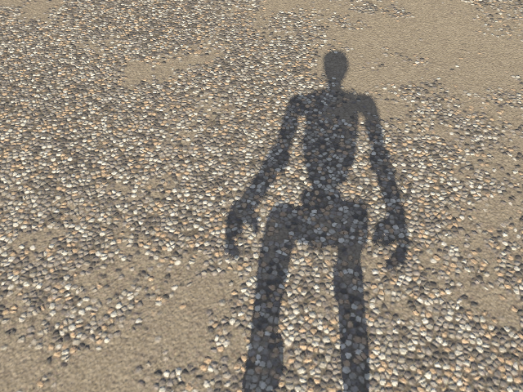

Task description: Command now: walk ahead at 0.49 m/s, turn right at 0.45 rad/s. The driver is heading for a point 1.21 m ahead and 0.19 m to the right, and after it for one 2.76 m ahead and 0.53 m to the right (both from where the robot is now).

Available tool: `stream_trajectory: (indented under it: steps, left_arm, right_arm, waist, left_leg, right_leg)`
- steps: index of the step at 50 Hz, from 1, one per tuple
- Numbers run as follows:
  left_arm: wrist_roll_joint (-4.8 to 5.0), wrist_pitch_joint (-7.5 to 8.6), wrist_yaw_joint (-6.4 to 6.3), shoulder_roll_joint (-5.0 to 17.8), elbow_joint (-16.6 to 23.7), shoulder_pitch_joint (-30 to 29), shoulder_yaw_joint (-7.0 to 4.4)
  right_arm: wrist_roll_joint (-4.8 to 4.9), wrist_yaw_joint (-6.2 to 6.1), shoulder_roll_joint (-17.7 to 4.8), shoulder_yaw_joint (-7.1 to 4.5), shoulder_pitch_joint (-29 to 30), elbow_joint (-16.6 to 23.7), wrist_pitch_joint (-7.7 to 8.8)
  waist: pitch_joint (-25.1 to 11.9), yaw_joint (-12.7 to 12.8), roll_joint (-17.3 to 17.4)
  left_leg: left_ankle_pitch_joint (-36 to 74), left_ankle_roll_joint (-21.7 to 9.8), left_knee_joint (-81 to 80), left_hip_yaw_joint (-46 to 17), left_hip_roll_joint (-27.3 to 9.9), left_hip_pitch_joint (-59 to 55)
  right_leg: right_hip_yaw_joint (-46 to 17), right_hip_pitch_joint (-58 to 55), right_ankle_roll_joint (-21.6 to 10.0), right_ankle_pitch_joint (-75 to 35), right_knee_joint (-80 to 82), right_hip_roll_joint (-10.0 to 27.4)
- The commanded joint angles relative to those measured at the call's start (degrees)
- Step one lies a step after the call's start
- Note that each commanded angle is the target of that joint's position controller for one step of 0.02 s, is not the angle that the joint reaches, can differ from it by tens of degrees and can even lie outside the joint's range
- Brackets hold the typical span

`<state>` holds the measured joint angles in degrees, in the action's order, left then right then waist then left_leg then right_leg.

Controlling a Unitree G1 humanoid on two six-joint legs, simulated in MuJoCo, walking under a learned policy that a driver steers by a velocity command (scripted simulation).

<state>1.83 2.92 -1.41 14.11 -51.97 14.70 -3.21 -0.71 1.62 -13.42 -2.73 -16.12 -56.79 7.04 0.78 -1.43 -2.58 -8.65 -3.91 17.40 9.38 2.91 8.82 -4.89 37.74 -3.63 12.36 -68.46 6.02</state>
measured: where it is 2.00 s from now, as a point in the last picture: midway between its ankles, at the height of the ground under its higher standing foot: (305, 382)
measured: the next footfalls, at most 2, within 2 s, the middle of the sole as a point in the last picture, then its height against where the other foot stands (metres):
right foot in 0.32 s outside the picture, level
left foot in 0.80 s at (285, 384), level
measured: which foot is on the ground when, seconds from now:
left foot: down 0.00-0.34, up 0.36-0.78, down 0.80-1.00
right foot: up 0.00-0.30, down 0.32-0.84, up 0.86-1.00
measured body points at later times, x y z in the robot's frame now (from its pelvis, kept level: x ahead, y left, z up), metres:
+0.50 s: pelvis +0.26 -0.10 -0.01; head +0.30 -0.13 +0.44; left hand +0.44 +0.13 -0.11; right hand +0.32 -0.40 -0.13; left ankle +0.26 +0.08 -0.64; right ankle +0.29 -0.17 -0.74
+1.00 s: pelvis +0.39 -0.11 -0.01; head +0.43 -0.10 +0.44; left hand +0.62 +0.10 -0.12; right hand +0.44 -0.41 -0.11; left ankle +0.50 -0.03 -0.74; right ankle +0.32 -0.22 -0.69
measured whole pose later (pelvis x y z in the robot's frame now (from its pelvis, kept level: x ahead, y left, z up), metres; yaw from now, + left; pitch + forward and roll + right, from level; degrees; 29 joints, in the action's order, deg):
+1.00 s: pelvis +0.39 -0.11 -0.01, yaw -14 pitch +3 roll -1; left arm -0.1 -0.8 -2.2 15.2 -41.7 7.2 -3.1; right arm 0.1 -0.5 -15.4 -3.4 -10.3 -42.9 0.5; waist 1.5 -1.9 -0.5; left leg -5.5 -2.1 27.0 -4.2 2.6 24.6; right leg -3.2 26.7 1.7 28.2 -57.3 -3.4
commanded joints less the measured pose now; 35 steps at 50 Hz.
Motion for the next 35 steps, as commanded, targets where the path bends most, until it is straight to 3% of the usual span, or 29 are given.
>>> stream_trajectory:
  steps: [1,6,11,12,14,15,16,17,18,19,20,21,22,23,25,28,30,32,35]
  left_arm:
    - [-0.59,-0.52,-0.02,1.8,2.6,3.6,-0.85]
    - [-0.74,0.73,2.15,0.6,6.4,-6.8,-0.3]
    - [-0.54,0.67,4.22,0.4,11.5,-14.8,0.22]
    - [-0.46,0.61,4.56,0.8,12.4,-14.8,0.06]
    - [-0.42,0.4,4.91,3.0,12.9,-10.9,-1.05]
    - [-0.23,0.4,4.94,5.2,11.6,-3.9,-2.36]
    - [-0.16,0.3,4.23,9.5,8.9,6.2,-4.69]
    - [-0.34,-0.12,2.79,16.6,8.0,11.9,-6.47]
    - [-1.64,0.67,3.07,19.3,10.9,9.0,-6.24]
    - [-2.08,1.13,3.55,13.8,11.1,9.2,-4.73]
    - [-2.05,1.48,3.4,11.3,11.5,5.9,-3.98]
    - [-1.2,1.44,3.33,9.5,12.5,1.3,-3.51]
    - [-0.9,1.18,3.04,7.9,13.5,-1.9,-3.06]
    - [-1.54,1.02,2.83,7.4,14.3,-3.3,-2.76]
    - [-1.82,1.14,2.39,9.0,14.5,-3.1,-3.11]
    - [-1.24,0.46,1.11,10.3,14.5,-1.5,-3.55]
    - [-0.97,-0.41,0.27,8.9,14.7,-2.1,-2.94]
    - [-1.41,-0.71,-0.21,7.7,14.0,-1.4,-2.25]
    - [-2.75,-0.08,0.16,6.2,11.9,-0.9,-1.09]
  right_arm:
    - [-0.43,-0.99,-5.7,-0.83,4.0,3.0,1.12]
    - [0.01,-2.62,-8.7,-1.19,-0.2,2.4,0.03]
    - [1.25,-2.84,-10.7,-1.92,-4.5,1.6,-1.96]
    - [1.45,-2.78,-11.1,-2.13,-4.2,1.7,-2.37]
    - [1.6,-2.9,-12.6,-2.62,-2.0,2.8,-3.08]
    - [1.65,-3.04,-13.0,-2.73,-0.4,3.4,-3.61]
    - [1.56,-3.13,-12.1,-2.33,-0.3,4.1,-3.77]
    - [-0.48,-2.9,-8.0,-0.9,-1.5,6.6,-2.99]
    - [0.31,-1.94,-3.4,0.68,-5.1,9.4,-0.5]
    - [2.48,-1.43,-9.6,-0.74,2.7,10.4,1.33]
    - [3.27,-1.5,-9.5,-0.76,5.4,11.8,1.73]
    - [2.09,-2.13,-8.9,-0.8,4.9,10.8,1.31]
    - [1.18,-2.62,-9.5,-1.41,4.5,10.7,0.47]
    - [0.92,-2.62,-9.6,-1.7,3.8,11.0,-0.65]
    - [0.31,-2.84,-7.7,-1.6,2.7,11.8,-2.2]
    - [-0.17,-3.44,-6.4,-1.2,6.3,13.8,-3.04]
    - [0.13,-3.09,-5.6,-0.68,7.7,13.7,-3.2]
    - [0.35,-2.35,-5.2,-0.29,9.9,13.8,-2.94]
    - [0.49,-1.37,-5.8,-0.37,11.1,13.5,-2.41]
  waist:
    - [3.0,3.3,5.6]
    - [3.5,-0.4,3.7]
    - [5.8,-3.1,3.9]
    - [5.5,-2.6,4.5]
    - [1.8,0.7,7.0]
    - [-2.3,5.1,7.3]
    - [-7.9,9.7,5.4]
    - [-12.3,9.2,-7.1]
    - [-22.5,4.1,-14.9]
    - [-21.2,8.0,-5.0]
    - [-14.5,6.3,-3.3]
    - [-10.0,3.5,3.3]
    - [-7.8,1.6,3.2]
    - [-7.1,0.2,2.4]
    - [-6.9,-1.2,2.2]
    - [-7.4,-0.4,0.2]
    - [-8.5,0.4,-1.8]
    - [-9.0,2.0,-2.7]
    - [-7.7,3.0,-3.0]
  left_leg:
    - [5.3,-8.1,-12.6,-8.4,-17.1,5.5]
    - [8.4,-6.5,-11.3,-3.0,-17.7,-2.6]
    - [10.6,-5.3,-7.0,-0.4,-20.6,-12.7]
    - [14.8,-4.8,-5.0,0.4,-20.9,-13.9]
    - [35.5,-3.2,3.8,2.7,-20.7,-14.0]
    - [44.7,-2.0,14.0,4.5,-19.3,-12.5]
    - [42.7,0.3,28.4,5.5,-16.4,-5.4]
    - [7.9,3.5,49.2,5.3,-11.6,12.3]
    - [-26.7,6.0,66.6,-6.8,0.4,30.9]
    - [-23.9,4.6,68.3,-14.5,-2.9,35.3]
    - [-19.2,3.5,65.3,-13.7,-5.0,36.7]
    - [-15.5,3.8,60.6,-13.5,-7.8,33.8]
    - [-13.5,4.1,56.5,-13.3,-9.2,30.5]
    - [-12.4,4.3,54.8,-13.5,-9.7,26.7]
    - [-10.1,5.8,50.1,-12.5,-8.3,24.7]
    - [-4.5,7.5,39.9,-12.0,-5.8,26.2]
    - [1.9,7.8,32.0,-11.7,-5.7,25.3]
    - [8.5,7.3,25.5,-11.2,-5.9,22.6]
    - [10.6,5.6,20.4,-11.4,-6.0,18.0]
  right_leg:
    - [-3.2,2.5,0.9,-7.6,2.9,2.7]
    - [1.5,5.1,1.4,-16.9,19.8,2.0]
    - [6.3,7.0,-0.2,-9.4,28.4,0.9]
    - [7.6,5.5,-1.0,-6.2,29.5,0.0]
    - [11.5,-3.6,-3.3,-0.7,30.4,-4.2]
    - [13.3,-13.2,-4.9,-1.3,32.7,-7.4]
    - [12.1,-29.0,-7.3,-4.3,35.8,-10.0]
    - [-8.4,-44.8,-11.4,-12.5,37.0,3.5]
    - [-41.8,-59.3,-23.7,-11.9,47.9,15.9]
    - [-36.6,-58.0,-20.2,-20.8,50.0,14.5]
    - [-25.6,-51.4,-17.6,-30.0,47.8,12.3]
    - [-17.6,-42.4,-14.7,-33.9,47.4,9.0]
    - [-13.3,-35.5,-13.1,-34.8,48.2,6.9]
    - [-11.6,-30.6,-12.5,-36.8,49.4,5.6]
    - [-8.6,-26.6,-12.7,-43.8,49.9,3.9]
    - [-6.5,-26.4,-11.7,-46.0,48.7,1.8]
    - [-4.2,-27.7,-9.8,-42.3,48.0,1.1]
    - [-3.3,-28.3,-8.5,-39.6,47.8,1.4]
    - [-3.6,-28.4,-8.2,-35.7,47.8,3.2]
